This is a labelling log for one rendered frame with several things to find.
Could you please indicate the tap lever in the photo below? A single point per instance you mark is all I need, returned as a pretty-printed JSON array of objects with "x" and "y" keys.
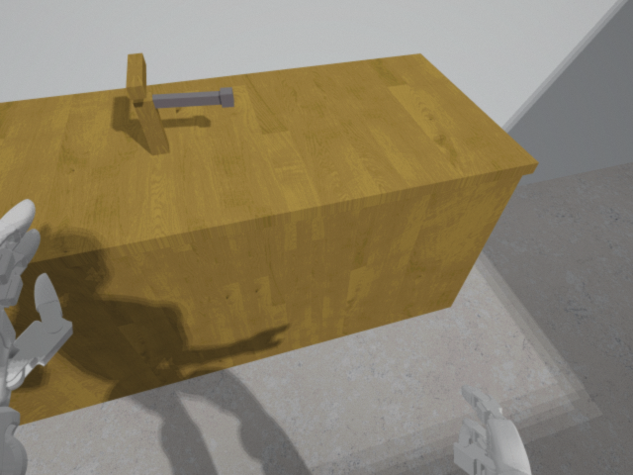
[{"x": 223, "y": 97}]

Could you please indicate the counter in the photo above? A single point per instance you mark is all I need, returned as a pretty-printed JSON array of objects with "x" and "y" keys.
[{"x": 330, "y": 200}]

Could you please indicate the left robot forearm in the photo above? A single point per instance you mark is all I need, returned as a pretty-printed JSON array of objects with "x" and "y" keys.
[{"x": 13, "y": 455}]

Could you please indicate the robot right hand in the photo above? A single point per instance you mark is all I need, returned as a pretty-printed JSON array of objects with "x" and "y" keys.
[{"x": 494, "y": 450}]

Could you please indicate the robot left hand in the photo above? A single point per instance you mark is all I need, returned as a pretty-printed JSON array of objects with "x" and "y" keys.
[{"x": 41, "y": 340}]

